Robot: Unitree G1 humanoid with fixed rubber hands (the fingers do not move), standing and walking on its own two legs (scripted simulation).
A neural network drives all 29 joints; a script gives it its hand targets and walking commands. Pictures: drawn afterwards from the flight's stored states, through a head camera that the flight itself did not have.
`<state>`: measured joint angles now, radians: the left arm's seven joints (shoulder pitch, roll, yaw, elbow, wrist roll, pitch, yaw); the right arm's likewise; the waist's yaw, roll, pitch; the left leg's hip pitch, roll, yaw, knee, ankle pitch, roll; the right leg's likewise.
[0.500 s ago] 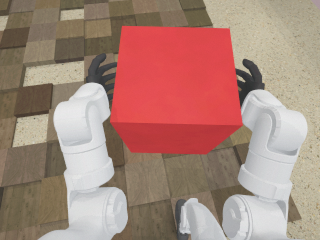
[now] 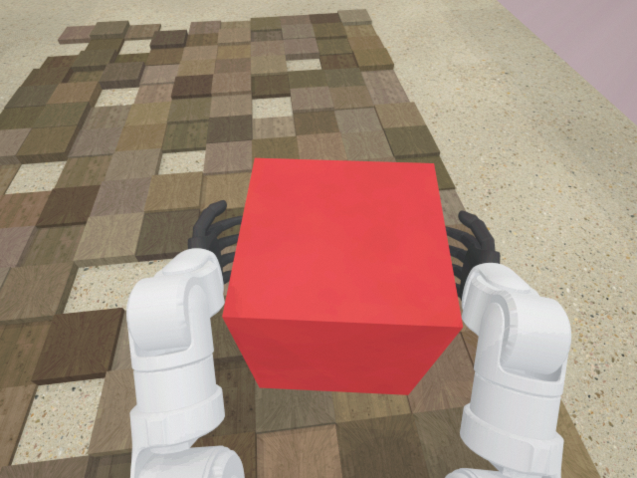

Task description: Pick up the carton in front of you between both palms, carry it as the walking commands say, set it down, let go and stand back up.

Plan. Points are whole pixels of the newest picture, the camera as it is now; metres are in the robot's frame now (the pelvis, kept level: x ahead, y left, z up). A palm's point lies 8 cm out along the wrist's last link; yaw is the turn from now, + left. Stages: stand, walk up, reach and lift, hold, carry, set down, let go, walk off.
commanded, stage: carry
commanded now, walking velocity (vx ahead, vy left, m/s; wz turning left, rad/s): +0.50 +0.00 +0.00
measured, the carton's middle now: (338, 286) +0.35 +0.00 +0.05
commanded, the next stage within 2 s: none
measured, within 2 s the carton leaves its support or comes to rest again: neither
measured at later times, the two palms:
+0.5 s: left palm (284, 139) +0.61 +0.09 +0.09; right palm (463, 138) +0.62 -0.21 +0.08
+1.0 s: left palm (298, 51) +0.93 +0.09 +0.09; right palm (436, 54) +0.92 -0.21 +0.09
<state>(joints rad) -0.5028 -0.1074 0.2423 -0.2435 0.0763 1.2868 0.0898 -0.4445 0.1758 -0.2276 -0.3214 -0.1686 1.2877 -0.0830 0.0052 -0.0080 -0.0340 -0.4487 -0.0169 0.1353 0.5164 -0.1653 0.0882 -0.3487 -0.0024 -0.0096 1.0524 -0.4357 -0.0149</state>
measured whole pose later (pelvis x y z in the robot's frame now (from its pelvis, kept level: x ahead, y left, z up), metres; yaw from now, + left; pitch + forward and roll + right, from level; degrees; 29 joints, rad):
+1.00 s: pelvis +0.66 -0.05 +0.00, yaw -2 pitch +4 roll +1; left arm -0.17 -0.13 0.13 -0.35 0.11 1.21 0.09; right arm -0.17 0.14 -0.09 -0.33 -0.11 1.20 -0.09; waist -0.02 -0.02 -0.10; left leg -0.30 -0.01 0.25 0.41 -0.13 0.28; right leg -0.37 -0.03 -0.06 1.12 -0.34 -0.02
